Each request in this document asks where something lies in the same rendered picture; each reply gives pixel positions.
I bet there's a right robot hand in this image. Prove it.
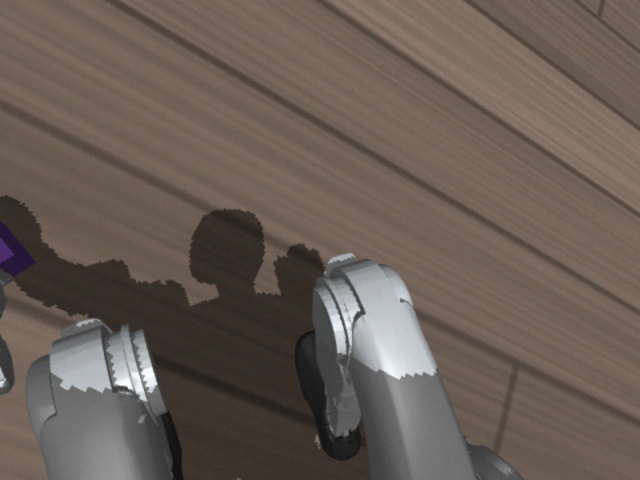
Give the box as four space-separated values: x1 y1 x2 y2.
463 436 525 480

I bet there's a cube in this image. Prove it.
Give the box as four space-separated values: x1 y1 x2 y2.
0 222 36 277

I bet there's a left robot foot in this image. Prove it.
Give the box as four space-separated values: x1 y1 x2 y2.
161 409 184 480

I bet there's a right robot foot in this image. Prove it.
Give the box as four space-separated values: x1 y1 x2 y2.
295 331 361 461

